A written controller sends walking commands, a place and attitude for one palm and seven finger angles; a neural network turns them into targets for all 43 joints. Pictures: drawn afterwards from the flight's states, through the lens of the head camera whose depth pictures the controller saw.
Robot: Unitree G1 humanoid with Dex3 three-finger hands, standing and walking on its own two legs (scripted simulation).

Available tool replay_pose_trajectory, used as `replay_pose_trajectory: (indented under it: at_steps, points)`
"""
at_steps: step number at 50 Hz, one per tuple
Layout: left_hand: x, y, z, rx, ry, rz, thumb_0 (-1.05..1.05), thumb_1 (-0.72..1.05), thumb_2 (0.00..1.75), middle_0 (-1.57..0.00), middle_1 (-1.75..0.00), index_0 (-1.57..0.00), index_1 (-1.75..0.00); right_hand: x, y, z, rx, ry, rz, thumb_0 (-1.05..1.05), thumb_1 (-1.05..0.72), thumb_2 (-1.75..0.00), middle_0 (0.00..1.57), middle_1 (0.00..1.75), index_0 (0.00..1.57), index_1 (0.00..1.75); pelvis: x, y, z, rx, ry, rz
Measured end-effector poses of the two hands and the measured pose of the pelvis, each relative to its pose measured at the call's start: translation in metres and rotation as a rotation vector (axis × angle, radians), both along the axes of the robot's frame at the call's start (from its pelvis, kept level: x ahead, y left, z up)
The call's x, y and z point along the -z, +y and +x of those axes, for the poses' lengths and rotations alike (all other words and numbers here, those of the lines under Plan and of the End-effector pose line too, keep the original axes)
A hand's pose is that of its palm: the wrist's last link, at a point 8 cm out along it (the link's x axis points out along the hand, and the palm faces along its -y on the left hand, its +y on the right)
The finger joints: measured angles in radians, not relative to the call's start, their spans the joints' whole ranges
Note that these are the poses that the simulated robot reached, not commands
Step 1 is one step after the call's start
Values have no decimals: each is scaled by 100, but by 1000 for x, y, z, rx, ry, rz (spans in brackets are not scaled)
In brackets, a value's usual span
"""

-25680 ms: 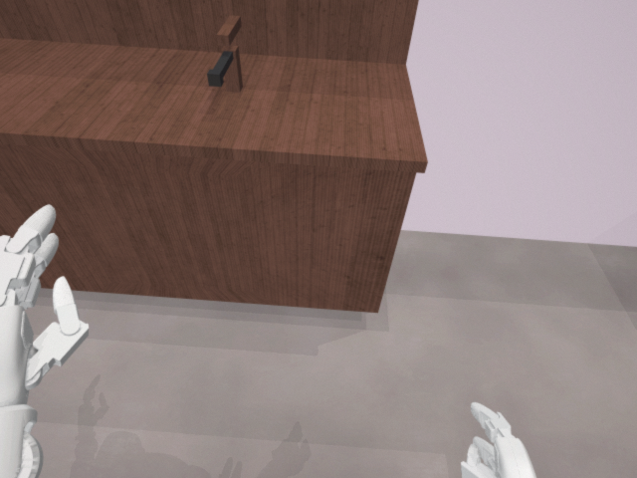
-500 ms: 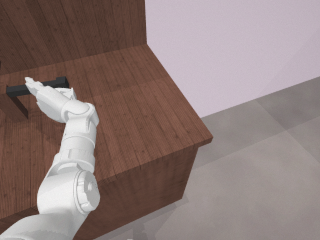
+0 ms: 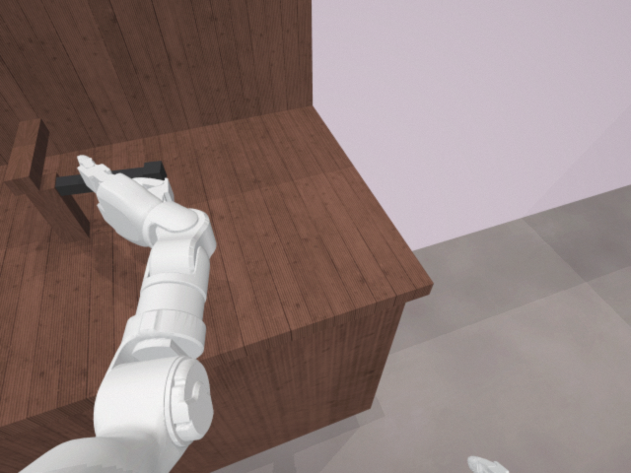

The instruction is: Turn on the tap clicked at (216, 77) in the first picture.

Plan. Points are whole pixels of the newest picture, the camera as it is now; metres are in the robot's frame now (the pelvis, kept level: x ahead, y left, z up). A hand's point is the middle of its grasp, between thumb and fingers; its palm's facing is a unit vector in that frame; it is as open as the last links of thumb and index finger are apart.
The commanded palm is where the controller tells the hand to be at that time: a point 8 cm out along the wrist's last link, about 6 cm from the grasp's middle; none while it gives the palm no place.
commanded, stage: lift the hand up off the lever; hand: left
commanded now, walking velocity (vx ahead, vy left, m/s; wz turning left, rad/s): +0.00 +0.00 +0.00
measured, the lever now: (155, 175) +0.51 +0.24 +0.11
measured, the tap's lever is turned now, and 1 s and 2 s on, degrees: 81 81 81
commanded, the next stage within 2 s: draw the hand back beside the body in 1.58 s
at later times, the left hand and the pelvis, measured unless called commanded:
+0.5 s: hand (163, 179) +0.44 +0.20 +0.16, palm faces +0.81 -0.58 -0.10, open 7.8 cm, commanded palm +0.39 +0.21 +0.16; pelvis -0.01 -0.01 +0.00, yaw +0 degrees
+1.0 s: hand (157, 175) +0.43 +0.19 +0.18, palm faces +0.80 -0.60 -0.06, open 7.8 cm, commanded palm +0.37 +0.20 +0.18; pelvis -0.01 -0.01 +0.01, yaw +0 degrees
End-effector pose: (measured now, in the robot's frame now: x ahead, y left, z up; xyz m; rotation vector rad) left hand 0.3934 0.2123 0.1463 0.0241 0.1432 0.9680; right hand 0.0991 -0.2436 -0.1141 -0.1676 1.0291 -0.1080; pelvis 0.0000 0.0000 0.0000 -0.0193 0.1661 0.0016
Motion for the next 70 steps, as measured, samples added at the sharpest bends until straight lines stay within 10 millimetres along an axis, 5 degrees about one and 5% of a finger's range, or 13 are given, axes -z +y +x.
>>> replay_pose_trajectory:
  at_steps: [31, 52, 70]
  points:
    - [-25, 0, -8, -5, -4, -13, 2, 90, 90, -15, -15, -16, -15, 0, -19, -27, 46, 18, -19, 1, -91, -90, 20, 30, 20, 30, -5, -12, -9, 5, -24, 12]
    - [-41, -4, -21, 29, -19, -21, 2, 90, 90, -15, -15, -16, -15, -17, -2, 23, -16, -113, -6, 1, -91, -90, 20, 30, 20, 30, -10, -6, -11, -3, -62, 12]
    - [-53, 0, -30, 31, -28, -5, 2, 90, 90, -15, -15, -15, -15, -18, -4, 17, -18, -93, -5, 1, -91, -90, 20, 30, 20, 30, -13, -9, -12, -5, -90, 14]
